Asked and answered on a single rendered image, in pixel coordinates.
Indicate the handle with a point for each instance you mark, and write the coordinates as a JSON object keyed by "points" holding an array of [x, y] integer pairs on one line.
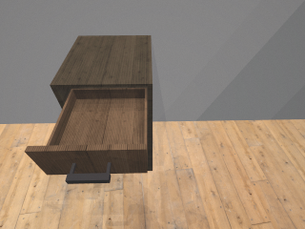
{"points": [[89, 178]]}

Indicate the drawer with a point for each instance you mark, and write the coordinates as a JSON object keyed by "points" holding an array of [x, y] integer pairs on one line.
{"points": [[97, 126]]}

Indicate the cabinet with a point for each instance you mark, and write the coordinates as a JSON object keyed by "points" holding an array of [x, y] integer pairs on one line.
{"points": [[109, 62]]}

